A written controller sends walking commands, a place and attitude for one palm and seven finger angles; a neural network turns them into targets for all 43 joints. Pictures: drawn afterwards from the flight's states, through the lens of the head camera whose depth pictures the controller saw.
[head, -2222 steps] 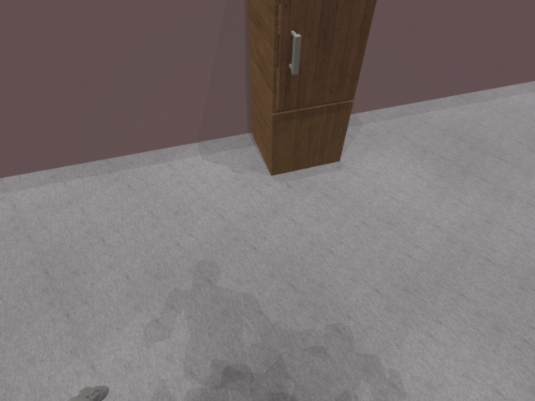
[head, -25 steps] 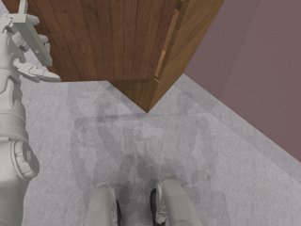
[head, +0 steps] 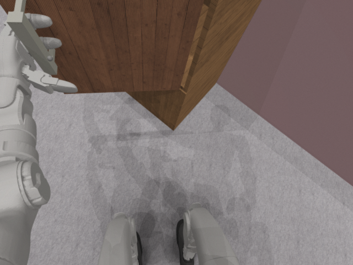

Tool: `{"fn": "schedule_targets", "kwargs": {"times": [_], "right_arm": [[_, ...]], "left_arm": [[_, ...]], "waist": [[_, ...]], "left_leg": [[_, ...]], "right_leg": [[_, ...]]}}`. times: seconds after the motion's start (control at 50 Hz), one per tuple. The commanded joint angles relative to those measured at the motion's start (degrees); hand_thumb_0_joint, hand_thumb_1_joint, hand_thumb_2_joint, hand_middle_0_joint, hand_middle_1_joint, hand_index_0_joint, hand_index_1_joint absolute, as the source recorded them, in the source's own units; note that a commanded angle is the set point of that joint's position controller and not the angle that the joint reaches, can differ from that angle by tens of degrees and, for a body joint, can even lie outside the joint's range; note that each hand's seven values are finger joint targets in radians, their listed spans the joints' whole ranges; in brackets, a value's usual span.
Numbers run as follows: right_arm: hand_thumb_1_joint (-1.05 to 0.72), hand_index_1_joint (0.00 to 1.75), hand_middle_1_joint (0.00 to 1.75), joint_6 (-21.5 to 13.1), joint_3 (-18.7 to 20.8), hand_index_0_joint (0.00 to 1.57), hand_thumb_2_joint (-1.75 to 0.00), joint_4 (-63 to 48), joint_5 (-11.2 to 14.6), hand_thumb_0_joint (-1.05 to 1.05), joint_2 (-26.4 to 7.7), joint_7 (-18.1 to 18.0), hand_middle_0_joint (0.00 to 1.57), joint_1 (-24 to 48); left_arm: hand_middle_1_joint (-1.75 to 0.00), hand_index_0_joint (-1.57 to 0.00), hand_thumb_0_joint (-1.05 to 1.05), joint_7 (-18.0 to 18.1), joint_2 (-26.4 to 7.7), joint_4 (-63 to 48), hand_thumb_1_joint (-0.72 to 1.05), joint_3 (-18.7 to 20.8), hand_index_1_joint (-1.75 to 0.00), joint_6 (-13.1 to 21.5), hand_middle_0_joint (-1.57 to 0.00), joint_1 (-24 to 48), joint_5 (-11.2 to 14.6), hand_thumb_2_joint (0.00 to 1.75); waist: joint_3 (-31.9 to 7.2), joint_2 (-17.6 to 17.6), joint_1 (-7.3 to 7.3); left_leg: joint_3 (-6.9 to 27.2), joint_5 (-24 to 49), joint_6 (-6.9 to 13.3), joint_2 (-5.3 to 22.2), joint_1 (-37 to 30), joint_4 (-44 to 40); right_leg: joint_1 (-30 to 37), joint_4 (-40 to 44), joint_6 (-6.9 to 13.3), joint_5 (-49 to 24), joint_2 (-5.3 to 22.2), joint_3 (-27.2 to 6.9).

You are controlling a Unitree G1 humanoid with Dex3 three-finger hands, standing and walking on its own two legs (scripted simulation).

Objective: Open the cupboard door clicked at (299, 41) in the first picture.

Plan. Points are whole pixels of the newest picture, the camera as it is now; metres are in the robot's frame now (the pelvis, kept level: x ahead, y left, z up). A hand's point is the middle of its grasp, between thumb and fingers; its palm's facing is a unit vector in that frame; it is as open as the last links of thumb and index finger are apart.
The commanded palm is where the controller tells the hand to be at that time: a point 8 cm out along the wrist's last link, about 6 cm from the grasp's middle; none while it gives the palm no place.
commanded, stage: slide the fingers in behind the handle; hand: left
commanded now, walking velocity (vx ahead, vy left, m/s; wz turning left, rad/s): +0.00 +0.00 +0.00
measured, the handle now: (37, 39) +0.58 +0.24 +0.05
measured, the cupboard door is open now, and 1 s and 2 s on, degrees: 46 46 85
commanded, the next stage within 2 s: close the thumb around the handle in 0.10 s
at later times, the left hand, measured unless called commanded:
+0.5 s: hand (48, 60) +0.53 +0.21 +0.04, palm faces +0.01 -1.00 -0.02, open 11.4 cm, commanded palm +0.51 +0.24 +0.05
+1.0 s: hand (49, 59) +0.53 +0.21 +0.05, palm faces +0.03 -1.00 -0.02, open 5.6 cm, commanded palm +0.51 +0.24 +0.05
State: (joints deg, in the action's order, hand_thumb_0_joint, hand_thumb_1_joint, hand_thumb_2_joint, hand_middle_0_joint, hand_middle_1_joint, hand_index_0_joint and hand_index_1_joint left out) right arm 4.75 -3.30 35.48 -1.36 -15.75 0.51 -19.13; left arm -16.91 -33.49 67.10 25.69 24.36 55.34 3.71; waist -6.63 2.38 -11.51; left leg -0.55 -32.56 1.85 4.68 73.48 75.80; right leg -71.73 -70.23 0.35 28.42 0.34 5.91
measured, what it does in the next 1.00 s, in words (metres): stands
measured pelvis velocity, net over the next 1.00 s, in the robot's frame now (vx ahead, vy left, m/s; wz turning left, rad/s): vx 0.00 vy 0.00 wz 0.00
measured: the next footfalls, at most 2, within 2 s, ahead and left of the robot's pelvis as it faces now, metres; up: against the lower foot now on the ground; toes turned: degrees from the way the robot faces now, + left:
none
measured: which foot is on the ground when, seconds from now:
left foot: down 0.00-1.00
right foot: down 0.00-1.00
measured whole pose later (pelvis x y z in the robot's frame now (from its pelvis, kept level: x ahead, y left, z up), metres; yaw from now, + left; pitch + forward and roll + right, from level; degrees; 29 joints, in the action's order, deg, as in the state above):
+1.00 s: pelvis +0.00 +0.00 +0.00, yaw +0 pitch +29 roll -5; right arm 4.4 -3.0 36.3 -1.6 -15.3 0.7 -19.7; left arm -15.1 -31.6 67.0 24.8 25.7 53.5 4.2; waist -7.1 2.6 -11.0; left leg -0.7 -32.5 2.0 4.4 71.7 74.8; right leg -70.0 -69.2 0.1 28.3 0.4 5.6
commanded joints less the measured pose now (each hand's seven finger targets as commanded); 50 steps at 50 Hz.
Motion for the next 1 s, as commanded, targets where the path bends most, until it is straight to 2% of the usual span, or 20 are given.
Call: {"fn": "schedule_targets", "kwargs": {"times": [0.0,0.04,0.06,0.1,0.18,0.24,0.3,0.38,0.46,0.5,0.54,0.6,0.68,0.72,0.76,0.78,0.82,0.84,0.88,0.98], "right_arm": [[-0.9,0.3,0.3,-0.56,4.16,0.2,-0.9,-1.57,-0.19,0.0,-10.8,-0.55,0.2,-12.31],[-0.9,0.3,0.3,-0.64,4.16,0.2,-0.9,-1.52,-0.23,0.0,-10.68,-0.51,0.2,-12.41],[-0.9,0.3,0.3,-0.59,4.2,0.2,-0.9,-1.31,-0.26,0.0,-10.85,-0.56,0.2,-12.42],[-0.9,0.3,0.3,-0.78,4.12,0.2,-0.9,-1.5,-0.15,0.0,-10.63,-0.47,0.2,-11.99],[-0.9,0.3,0.3,-0.86,3.78,0.2,-0.9,-1.54,0.0,0.0,-10.66,-0.66,0.2,-11.82],[-0.9,0.3,0.3,-1.11,4.06,0.2,-0.9,-2.0,-0.12,0.0,-10.7,-0.64,0.2,-11.96],[-0.9,0.3,0.3,-0.95,4.01,0.2,-0.9,-1.74,0.08,0.0,-10.71,-0.57,0.2,-11.61],[-0.9,0.3,0.3,-1.04,4.17,0.2,-0.9,-1.44,0.04,0.0,-10.76,-0.64,0.2,-11.78],[-0.9,0.3,0.3,-1.11,4.15,0.2,-0.9,-1.48,-0.06,0.0,-10.84,-0.74,0.2,-11.91],[-0.9,0.3,0.3,-1.13,4.25,0.2,-0.9,-1.49,-0.21,0.0,-10.86,-0.68,0.2,-11.85],[-0.9,0.3,0.3,-1.2,4.39,0.2,-0.9,-1.44,-0.3,0.0,-10.69,-0.45,0.2,-12.09],[-0.9,0.3,0.3,-0.88,4.36,0.2,-0.9,-1.23,-0.15,0.0,-10.9,-0.54,0.2,-11.86],[-0.9,0.3,0.3,-0.87,4.27,0.2,-0.9,-1.33,-0.21,0.0,-10.9,-0.59,0.2,-12.01],[-0.9,0.3,0.3,-0.87,4.25,0.2,-0.9,-1.44,-0.17,0.0,-10.7,-0.47,0.2,-11.92],[-0.9,0.3,0.3,-0.95,4.4,0.2,-0.9,-1.22,-0.24,0.0,-10.71,-0.52,0.2,-11.91],[-0.9,0.3,0.3,-0.89,4.38,0.2,-0.9,-1.09,-0.34,0.0,-10.82,-0.52,0.2,-12.13],[-0.9,0.3,0.3,-0.88,4.47,0.2,-0.9,-1.11,-0.37,0.0,-10.73,-0.42,0.2,-11.95],[-0.9,0.3,0.3,-1.01,4.5,0.2,-0.9,-1.15,-0.47,0.0,-10.65,-0.38,0.2,-12.22],[-0.9,0.3,0.3,-0.83,4.48,0.2,-0.9,-0.81,-0.36,0.0,-10.81,-0.34,0.2,-12.09],[-0.9,0.3,0.3,-0.86,4.42,0.2,-0.9,-1.03,-0.36,0.0,-10.73,-0.55,0.2,-12.16]], "left_arm": [[-1.2,-0.3,0.0,0.18,-14.1,-13.38,-0.5,0.87,-1.2,3.47,-0.3,23.59,1.12,0.3],[-1.2,-0.3,0.0,0.29,-12.36,-13.12,-0.5,-0.13,-1.2,3.69,-0.3,23.73,1.52,0.3],[-1.2,-0.3,0.0,0.53,-14.79,-13.31,-0.5,1.85,-1.2,3.91,-0.3,23.61,1.5,0.3],[-1.2,-0.3,0.0,0.24,-13.82,-12.46,-0.5,1.08,-1.2,3.83,-0.3,22.16,1.44,0.3],[-1.2,-0.3,0.0,-0.04,-15.08,-10.93,-0.5,1.53,-1.2,3.82,-0.3,22.53,1.41,0.3],[-1.22,-0.31,0.0,-0.35,-15.79,-13.49,-0.33,2.34,-1.22,4.62,-0.31,21.9,1.69,0.37],[-1.24,-0.32,0.0,-0.64,-14.14,-12.1,-0.16,1.12,-1.24,4.26,-0.32,20.94,1.86,0.44],[-1.26,-0.34,0.0,-0.51,-12.4,-11.79,0.06,-0.08,-1.26,3.94,-0.34,22.67,2.04,0.54],[-1.28,-0.36,0.0,-0.02,-13.87,-12.33,0.28,1.22,-1.28,4.38,-0.36,22.4,1.87,0.64],[-1.3,-0.36,0.0,0.23,-14.7,-14.39,0.4,1.55,-1.3,4.98,-0.36,23.19,1.5,0.68],[-1.31,-0.37,0.0,0.27,-11.94,-14.09,0.51,-0.04,-1.31,5.15,-0.37,22.68,1.83,0.73],[-1.33,-0.38,0.0,0.65,-12.58,-12.63,0.68,0.54,-1.33,4.5,-0.38,22.31,1.81,0.8],[-1.35,-0.4,0.0,0.77,-12.91,-12.27,0.9,0.35,-1.35,4.66,-0.4,22.63,1.19,0.9],[-1.35,-0.4,0.0,0.69,-12.35,-12.3,0.9,0.07,-1.35,4.74,-0.4,21.96,1.27,0.9],[-1.35,-0.4,0.0,0.63,-10.85,-12.79,0.9,-1.09,-1.35,5.07,-0.4,23.38,1.52,0.9],[-1.35,-0.4,0.0,0.82,-11.93,-13.05,0.9,-0.17,-1.35,5.23,-0.4,23.09,1.53,0.9],[-1.35,-0.4,0.0,0.89,-11.08,-13.61,0.9,-0.86,-1.35,5.41,-0.4,22.25,1.43,0.9],[-1.35,-0.4,0.0,0.91,-9.96,-13.89,0.9,-1.43,-1.35,5.61,-0.4,23.04,1.75,0.9],[-1.35,-0.4,0.0,1.23,-10.79,-12.41,0.9,-0.91,-1.35,5.42,-0.4,22.22,1.39,0.9],[-1.35,-0.4,0.0,0.95,-13.13,-12.56,0.9,0.91,-1.35,5.73,-0.4,21.53,1.35,0.9]], "waist": [[-35.11,10.86,-0.71],[-34.18,9.62,-1.42],[-34.61,9.55,-0.71],[-33.56,8.81,-0.82],[-31.69,8.2,-0.92],[-35.0,9.81,-0.11],[-32.39,9.24,-0.47],[-32.22,9.54,-1.15],[-33.66,8.82,-0.54],[-34.82,11.29,-0.11],[-34.56,10.78,-0.65],[-32.79,8.77,-0.89],[-32.94,9.04,-0.81],[-33.15,9.6,-0.5],[-33.19,10.61,-1.11],[-33.18,10.79,-0.55],[-34.1,11.01,-0.34],[-34.18,10.63,-0.96],[-32.59,9.68,-0.86],[-33.84,8.45,-0.2]], "left_leg": [[5.55,28.98,-0.4,-2.21,-28.99,-7.68],[5.53,28.73,-0.2,-2.25,-28.69,-7.66],[5.32,28.22,-0.31,-2.16,-28.08,-7.69],[4.89,26.78,-0.13,-2.34,-26.42,-7.77],[4.47,24.83,0.08,-2.46,-24.01,-7.74],[4.73,27.31,-0.03,-2.45,-26.42,-7.53],[4.9,27.02,-0.22,-2.27,-26.4,-7.99],[5.36,26.64,-0.31,-2.22,-28.01,-8.03],[5.38,27.22,-0.31,-2.35,-27.57,-7.81],[5.63,28.78,-0.61,-2.24,-29.38,-7.97],[6.02,30.11,-0.66,-2.13,-31.29,-8.07],[5.72,28.03,-0.53,-2.12,-29.09,-8.24],[5.97,27.66,-0.58,-2.16,-29.24,-8.46],[5.8,28.14,-0.68,-2.21,-29.3,-8.42],[6.19,28.64,-0.82,-2.08,-30.95,-8.38],[6.39,29.19,-0.99,-2.01,-31.42,-8.62],[6.56,29.86,-1.15,-1.97,-32.37,-8.77],[6.6,30.65,-0.95,-1.99,-32.73,-8.49],[6.4,28.78,-1.0,-2.01,-31.25,-8.75],[5.59,28.65,-0.58,-2.33,-29.06,-8.38]], "right_leg": [[14.35,6.9,0.93,-18.89,-2.96,-2.89],[14.19,7.14,0.87,-19.0,-3.07,-2.92],[15.2,7.21,0.8,-18.98,-3.04,-3.01],[15.94,7.53,0.72,-18.71,-3.04,-3.23],[16.55,7.55,0.75,-17.86,-3.09,-3.49],[17.07,6.82,1.03,-19.56,-3.13,-3.51],[15.76,7.25,0.85,-18.73,-3.04,-3.14],[13.48,7.49,0.83,-17.21,-3.08,-2.85],[14.65,7.05,0.87,-17.9,-3.05,-2.95],[14.38,6.78,0.99,-18.39,-2.93,-2.84],[12.9,6.85,1.09,-18.29,-3.09,-2.48],[13.5,7.32,0.82,-17.63,-3.02,-2.59],[13.37,7.27,0.94,-17.18,-3.05,-2.55],[13.62,7.23,1.0,-17.49,-3.07,-2.56],[11.71,7.23,0.97,-16.92,-2.97,-2.4],[12.01,7.23,1.11,-16.97,-2.99,-2.25],[11.99,7.26,1.13,-17.04,-3.03,-2.18],[11.6,7.1,1.13,-17.57,-3.1,-2.17],[11.75,7.53,1.0,-16.66,-3.1,-2.21],[15.41,7.42,0.98,-18.77,-3.06,-2.85]]}}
